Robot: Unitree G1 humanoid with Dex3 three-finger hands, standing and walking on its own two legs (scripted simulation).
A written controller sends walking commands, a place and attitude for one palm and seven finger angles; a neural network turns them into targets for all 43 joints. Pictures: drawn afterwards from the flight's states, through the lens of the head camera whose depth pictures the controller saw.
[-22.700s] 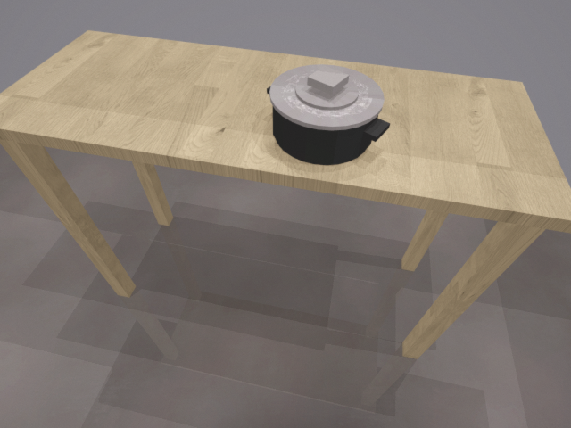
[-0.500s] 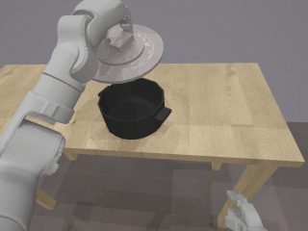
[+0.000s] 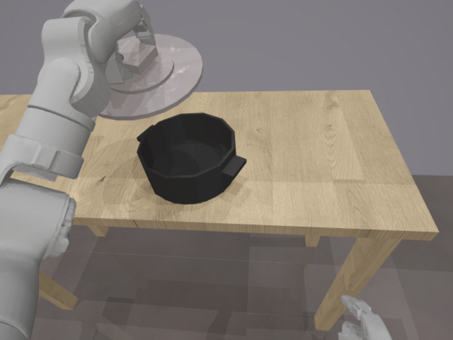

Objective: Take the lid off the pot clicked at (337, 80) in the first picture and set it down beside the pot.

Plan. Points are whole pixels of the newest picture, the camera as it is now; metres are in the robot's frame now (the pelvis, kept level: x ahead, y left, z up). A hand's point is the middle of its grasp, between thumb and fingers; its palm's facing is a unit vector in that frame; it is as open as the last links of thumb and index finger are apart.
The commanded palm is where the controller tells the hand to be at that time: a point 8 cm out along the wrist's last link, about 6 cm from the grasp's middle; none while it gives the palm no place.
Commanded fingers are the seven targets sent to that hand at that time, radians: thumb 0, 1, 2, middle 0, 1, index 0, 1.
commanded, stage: move the lid sideways beside the pot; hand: left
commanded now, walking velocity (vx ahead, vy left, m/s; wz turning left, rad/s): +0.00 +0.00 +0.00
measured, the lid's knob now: (134, 57) +0.47 +0.15 +0.29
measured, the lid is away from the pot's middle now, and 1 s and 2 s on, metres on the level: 0.05 0.18 0.22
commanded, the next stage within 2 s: lower the lid onto the table in 1.50 s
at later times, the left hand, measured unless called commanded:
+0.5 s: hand (82, 59) +0.44 +0.22 +0.30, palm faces -0.08 -0.01 -1.00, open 8.9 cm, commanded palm +0.41 +0.23 +0.37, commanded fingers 0.00 0.29 1.37 -1.04 -0.68 -0.96 -0.61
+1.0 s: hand (50, 63) +0.45 +0.27 +0.30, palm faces -0.09 +0.01 -1.00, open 8.9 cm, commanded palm +0.42 +0.27 +0.37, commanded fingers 0.00 0.29 1.37 -1.04 -0.68 -0.96 -0.61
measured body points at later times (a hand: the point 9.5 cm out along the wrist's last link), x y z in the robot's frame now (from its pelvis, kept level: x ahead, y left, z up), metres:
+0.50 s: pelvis +0.00 +0.00 +0.00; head +0.02 -0.03 +0.45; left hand +0.44 +0.22 +0.36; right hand +0.15 -0.25 -0.11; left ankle +0.02 +0.09 -0.74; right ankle +0.01 -0.13 -0.74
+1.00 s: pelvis +0.01 +0.01 +0.00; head +0.03 -0.01 +0.45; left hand +0.45 +0.27 +0.36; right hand +0.14 -0.24 -0.12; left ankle +0.02 +0.09 -0.74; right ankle +0.01 -0.13 -0.74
